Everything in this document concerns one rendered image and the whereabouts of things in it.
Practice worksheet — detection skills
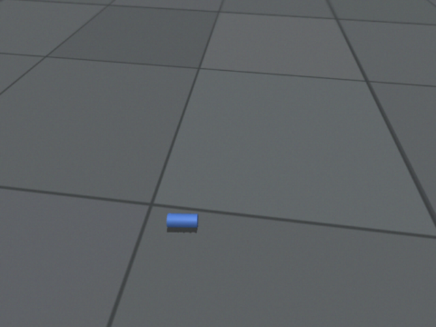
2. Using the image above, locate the can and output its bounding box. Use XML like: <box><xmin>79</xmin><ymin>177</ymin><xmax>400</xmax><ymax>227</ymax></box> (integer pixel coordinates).
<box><xmin>166</xmin><ymin>213</ymin><xmax>198</xmax><ymax>228</ymax></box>

